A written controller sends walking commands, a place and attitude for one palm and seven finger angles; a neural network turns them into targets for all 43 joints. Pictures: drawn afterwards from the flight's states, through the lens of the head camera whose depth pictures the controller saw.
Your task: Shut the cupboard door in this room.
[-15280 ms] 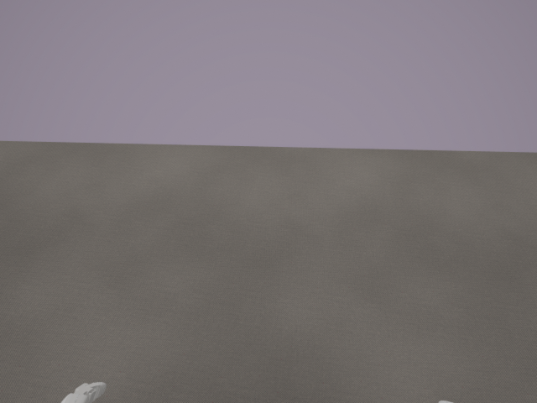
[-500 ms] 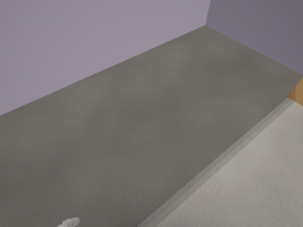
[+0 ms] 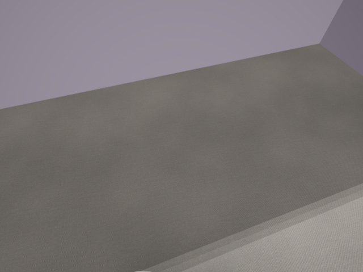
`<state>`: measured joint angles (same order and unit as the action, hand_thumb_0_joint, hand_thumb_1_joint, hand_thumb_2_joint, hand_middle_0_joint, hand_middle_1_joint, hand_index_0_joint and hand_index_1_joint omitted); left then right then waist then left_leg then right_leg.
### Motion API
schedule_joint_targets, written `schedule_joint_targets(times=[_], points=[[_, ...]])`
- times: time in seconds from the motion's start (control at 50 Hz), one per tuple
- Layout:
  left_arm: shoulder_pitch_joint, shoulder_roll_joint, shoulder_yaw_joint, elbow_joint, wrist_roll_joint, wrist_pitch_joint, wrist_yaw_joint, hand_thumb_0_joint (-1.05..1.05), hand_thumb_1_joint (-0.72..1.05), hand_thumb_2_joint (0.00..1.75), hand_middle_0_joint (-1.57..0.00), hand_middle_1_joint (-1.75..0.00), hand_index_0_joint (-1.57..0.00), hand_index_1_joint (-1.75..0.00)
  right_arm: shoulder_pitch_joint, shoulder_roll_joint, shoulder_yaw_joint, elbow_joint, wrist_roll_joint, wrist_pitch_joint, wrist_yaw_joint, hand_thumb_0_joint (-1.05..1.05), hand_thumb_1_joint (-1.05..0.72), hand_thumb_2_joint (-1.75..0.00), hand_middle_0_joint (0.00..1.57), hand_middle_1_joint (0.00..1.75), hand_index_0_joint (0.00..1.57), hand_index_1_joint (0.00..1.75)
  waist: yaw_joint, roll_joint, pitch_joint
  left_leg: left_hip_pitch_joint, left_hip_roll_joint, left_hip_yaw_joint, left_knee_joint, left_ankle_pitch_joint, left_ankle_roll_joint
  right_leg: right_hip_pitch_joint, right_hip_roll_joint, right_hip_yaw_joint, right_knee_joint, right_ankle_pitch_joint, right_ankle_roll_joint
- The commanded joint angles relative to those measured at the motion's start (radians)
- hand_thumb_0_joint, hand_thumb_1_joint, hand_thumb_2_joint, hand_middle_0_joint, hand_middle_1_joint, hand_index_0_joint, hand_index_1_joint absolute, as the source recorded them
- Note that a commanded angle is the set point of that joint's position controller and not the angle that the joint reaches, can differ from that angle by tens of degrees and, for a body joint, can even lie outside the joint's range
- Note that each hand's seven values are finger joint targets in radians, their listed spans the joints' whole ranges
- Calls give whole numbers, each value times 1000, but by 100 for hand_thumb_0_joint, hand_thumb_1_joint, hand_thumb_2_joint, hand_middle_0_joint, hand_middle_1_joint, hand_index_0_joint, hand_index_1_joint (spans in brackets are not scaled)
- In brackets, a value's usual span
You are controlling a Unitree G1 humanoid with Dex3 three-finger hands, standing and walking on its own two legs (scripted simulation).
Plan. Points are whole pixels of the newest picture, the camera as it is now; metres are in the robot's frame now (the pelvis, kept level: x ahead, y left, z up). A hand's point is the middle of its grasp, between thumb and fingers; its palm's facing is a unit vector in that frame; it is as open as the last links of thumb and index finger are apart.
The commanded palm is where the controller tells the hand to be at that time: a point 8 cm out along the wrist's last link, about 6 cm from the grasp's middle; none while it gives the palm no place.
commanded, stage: turn or walk to find it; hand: left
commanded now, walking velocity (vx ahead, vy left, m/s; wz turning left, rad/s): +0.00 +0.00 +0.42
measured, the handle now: out of the picture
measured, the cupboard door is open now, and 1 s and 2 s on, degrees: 83 83 83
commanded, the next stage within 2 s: stand and wait in 1.46 s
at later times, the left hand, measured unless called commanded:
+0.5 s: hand out of the picture +0.06 +0.19 -0.14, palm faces +0.19 -0.94 -0.29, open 7.4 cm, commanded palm none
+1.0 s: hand out of the picture -0.14 +0.19 -0.18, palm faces +0.47 -0.85 -0.25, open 7.4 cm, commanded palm none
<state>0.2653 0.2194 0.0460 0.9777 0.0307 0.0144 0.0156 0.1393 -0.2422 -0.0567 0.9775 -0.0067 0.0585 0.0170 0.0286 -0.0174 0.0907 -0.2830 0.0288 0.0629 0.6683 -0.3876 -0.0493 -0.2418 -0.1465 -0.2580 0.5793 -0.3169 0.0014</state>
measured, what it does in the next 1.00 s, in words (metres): steps on the spot, turning left: left foot, then right foot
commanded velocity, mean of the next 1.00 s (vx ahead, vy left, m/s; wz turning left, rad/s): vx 0.00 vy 0.00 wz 0.42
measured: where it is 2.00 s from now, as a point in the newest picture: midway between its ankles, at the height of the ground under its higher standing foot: outside the picture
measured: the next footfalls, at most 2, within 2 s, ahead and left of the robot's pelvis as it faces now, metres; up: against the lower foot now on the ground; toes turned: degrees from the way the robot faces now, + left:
left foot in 0.02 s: +0.03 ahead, +0.13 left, +0.00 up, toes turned +5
right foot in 0.46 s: +0.05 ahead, -0.12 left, +0.00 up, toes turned +7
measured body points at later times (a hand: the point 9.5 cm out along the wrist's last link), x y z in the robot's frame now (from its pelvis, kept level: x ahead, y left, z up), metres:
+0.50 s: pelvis -0.02 -0.02 +0.00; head +0.01 -0.05 +0.44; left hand +0.05 +0.24 -0.12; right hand +0.07 -0.25 -0.17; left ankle -0.02 +0.12 -0.73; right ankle +0.01 -0.12 -0.74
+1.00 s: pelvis -0.06 -0.01 -0.01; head -0.04 +0.02 +0.44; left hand -0.17 +0.24 -0.16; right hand +0.13 -0.20 -0.14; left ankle -0.12 +0.09 -0.74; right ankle +0.01 -0.12 -0.72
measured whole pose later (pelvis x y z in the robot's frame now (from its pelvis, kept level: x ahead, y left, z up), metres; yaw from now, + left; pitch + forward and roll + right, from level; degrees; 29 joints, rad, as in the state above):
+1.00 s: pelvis -0.06 -0.01 -0.01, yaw +25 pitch -1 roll +0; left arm 0.27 0.25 0.06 0.99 0.02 0.04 0.02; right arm 0.15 -0.22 -0.06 0.96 -0.01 0.03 0.02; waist 0.03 -0.05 0.08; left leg -0.25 0.02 0.07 0.59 -0.30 0.01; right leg -0.35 -0.17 -0.22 0.74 -0.42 0.04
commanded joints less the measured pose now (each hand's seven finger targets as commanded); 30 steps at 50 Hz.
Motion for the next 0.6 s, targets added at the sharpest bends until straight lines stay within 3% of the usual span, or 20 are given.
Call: schedule_joint_targets(times=[0.0,0.02,0.04,0.06,0.1,0.14,0.24,0.3,0.38,0.4,0.42,0.44,0.46,0.48,0.5,0.52,0.56,0.58], points=[[5,116,34,-85,-21,2,2,0,90,90,-20,-30,-20,-30,110,-220,-45,-64,-12,-49,-8,0,-90,-90,20,30,20,30,-67,289,-169,340,312,-360,-327,575,139,-274,-10,59,270,-164,60],[-44,105,20,-117,-13,10,4,0,90,90,-20,-30,-20,-30,156,-258,-51,-53,-11,-38,-11,0,-90,-90,20,30,20,30,-94,278,-154,264,399,-391,-338,650,237,-293,19,126,408,-344,63],[-96,103,23,-111,-12,21,12,0,90,90,-20,-30,-20,-30,149,-229,-48,-40,-13,-43,-25,0,-90,-90,20,30,20,30,-98,299,-139,220,355,-389,-348,630,234,-312,22,201,475,-309,66],[-116,116,29,-101,-16,23,7,0,90,90,-20,-30,-20,-30,104,-205,-40,-51,-14,-41,-33,0,-90,-90,20,30,20,30,-81,272,-91,180,311,-358,-346,604,229,-328,21,227,520,-242,65],[-71,118,32,-66,-16,19,-4,0,90,90,-20,-30,-20,-30,27,-159,-23,-74,-12,-48,-35,0,-90,-90,20,30,20,30,-34,187,-80,167,240,-259,-337,621,203,-312,26,230,549,-125,73],[-51,115,29,-58,-16,18,-4,0,90,90,-20,-30,-20,-30,30,-158,-24,-76,-9,-54,-34,0,-90,-90,20,30,20,30,-29,151,-105,189,212,-224,-330,664,199,-295,34,229,537,-93,84],[-98,101,23,-90,-18,20,1,0,90,90,-20,-30,-20,-30,76,-154,-35,-71,-12,-50,-30,0,-90,-90,20,30,20,30,-51,136,-99,185,212,-286,-336,597,220,-272,53,236,425,-109,91],[-126,89,20,-112,-21,16,2,0,90,90,-20,-30,-20,-30,81,-159,-42,-74,-17,-44,-28,0,-90,-90,20,30,20,30,-58,167,-100,159,207,-326,-317,577,223,-216,74,229,292,-138,84],[-62,84,21,-104,-25,5,5,0,90,90,-20,-30,-20,-30,51,-157,-50,-87,-19,-35,-25,0,-90,-90,20,30,20,30,-30,180,-112,48,167,-362,-274,523,196,-33,117,202,57,-49,67],[-17,94,23,-94,-25,-2,5,0,90,90,-20,-30,-20,-30,38,-154,-51,-89,-14,-34,-23,0,-90,-90,20,30,20,30,-4,156,-124,6,147,-352,-234,477,173,51,114,197,-61,43,65],[22,116,30,-87,-21,-13,9,0,90,90,-20,-30,-20,-30,40,-127,-50,-94,-9,-36,-21,0,-90,-90,20,30,20,30,12,91,-146,-55,99,-323,-165,376,128,160,72,227,-202,126,58],[43,198,44,-86,-6,-25,17,0,90,90,-20,-30,-20,-30,67,-63,-40,-106,1,-38,-15,0,-90,-90,20,30,20,30,14,-139,-169,-226,-17,-193,15,110,57,287,-147,446,-281,157,-7],[35,252,49,-104,-4,-22,17,0,90,90,-20,-30,-20,-30,44,-49,-40,-132,-4,-34,-15,0,-90,-90,20,30,20,30,25,-262,-122,-292,-93,-116,225,-200,22,196,-331,583,-305,258,-120],[7,224,56,-113,-14,-28,19,0,90,90,-20,-30,-20,-30,46,-89,-49,-115,-16,-17,-18,0,-90,-90,20,30,20,30,21,-293,-112,-267,-47,-177,375,-200,29,76,-326,589,-334,197,-156],[-49,199,49,-126,-15,-19,23,0,90,90,-20,-30,-20,-30,49,-92,-56,-103,-12,-9,-15,0,-90,-90,20,30,20,30,-10,-204,-60,-267,-37,-173,480,-145,31,12,-295,546,-341,119,-155],[-102,163,39,-137,-15,-19,20,0,90,90,-20,-30,-20,-30,70,-81,-55,-73,-15,-5,-7,0,-90,-90,20,30,20,30,-38,-114,-35,-267,-19,-161,535,-66,24,-4,-228,438,-322,113,-131],[-125,131,27,-145,-14,-26,17,0,90,90,-20,-30,-20,-30,120,-63,-48,-48,-17,1,1,0,-90,-90,20,30,20,30,-56,-129,-37,-259,-9,-126,569,23,3,1,-165,310,-304,161,-98],[-104,126,26,-139,-15,-28,17,0,90,90,-20,-30,-20,-30,122,-65,-47,-43,-17,2,2,0,-90,-90,20,30,20,30,-46,-138,-45,-257,-6,-118,570,39,-5,18,-160,294,-304,172,-95]])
